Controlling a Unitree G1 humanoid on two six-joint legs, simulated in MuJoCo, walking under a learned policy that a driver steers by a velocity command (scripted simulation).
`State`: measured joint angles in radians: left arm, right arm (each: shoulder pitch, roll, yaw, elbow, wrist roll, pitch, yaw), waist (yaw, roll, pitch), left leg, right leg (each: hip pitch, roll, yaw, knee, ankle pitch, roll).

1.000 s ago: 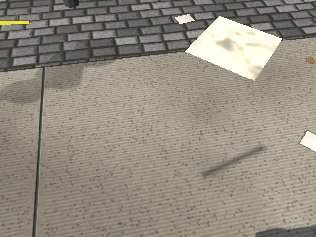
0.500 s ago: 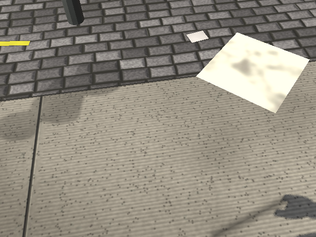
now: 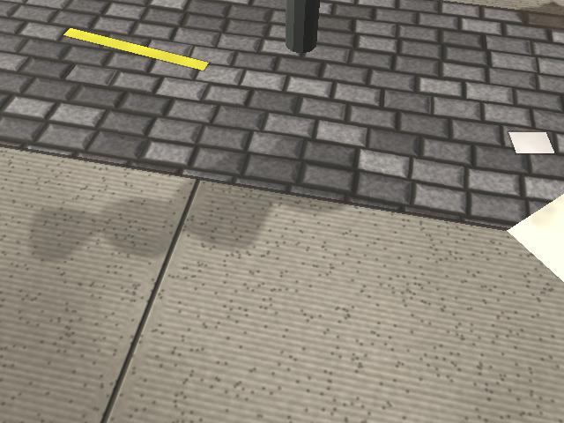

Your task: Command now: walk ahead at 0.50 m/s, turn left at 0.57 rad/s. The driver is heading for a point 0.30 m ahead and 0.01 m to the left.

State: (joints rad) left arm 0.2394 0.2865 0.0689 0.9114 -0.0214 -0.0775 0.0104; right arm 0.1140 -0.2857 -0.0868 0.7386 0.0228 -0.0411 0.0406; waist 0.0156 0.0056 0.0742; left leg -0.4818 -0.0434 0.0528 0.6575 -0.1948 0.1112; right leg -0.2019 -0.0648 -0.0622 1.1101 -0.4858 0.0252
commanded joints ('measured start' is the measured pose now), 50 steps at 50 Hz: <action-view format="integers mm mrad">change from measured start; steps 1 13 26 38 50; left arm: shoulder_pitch -94 -242 -196 -145 -130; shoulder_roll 114 51 63 39 49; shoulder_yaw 11 -4 -20 -23 -15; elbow -138 -188 -153 -79 15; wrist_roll -16 28 42 35 22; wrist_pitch -82 -32 25 49 67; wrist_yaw -10 -26 -30 -4 5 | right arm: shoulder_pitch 197 202 190 120 176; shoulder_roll -151 -131 -98 -61 -53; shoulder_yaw -41 -23 -2 16 23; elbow -18 -9 11 78 155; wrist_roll -5 -14 -14 -44 -26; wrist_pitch -28 -6 87 33 19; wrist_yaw -7 -65 -78 -75 -75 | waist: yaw -78 -76 -43 7 -15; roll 2 81 -111 81 -1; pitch -190 -118 -161 -57 -108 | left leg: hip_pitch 611 258 32 106 235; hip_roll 301 131 90 117 93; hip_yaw -582 -199 -167 -159 -120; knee -375 -350 334 -275 -197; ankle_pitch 7 497 -381 -212 140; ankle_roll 222 71 -175 -89 -92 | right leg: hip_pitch -592 -256 -36 -22 31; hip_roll -23 47 -191 24 21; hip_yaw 146 64 384 96 89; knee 191 -528 -826 -670 -604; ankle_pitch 81 667 350 233 544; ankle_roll -46 15 -237 -56 -63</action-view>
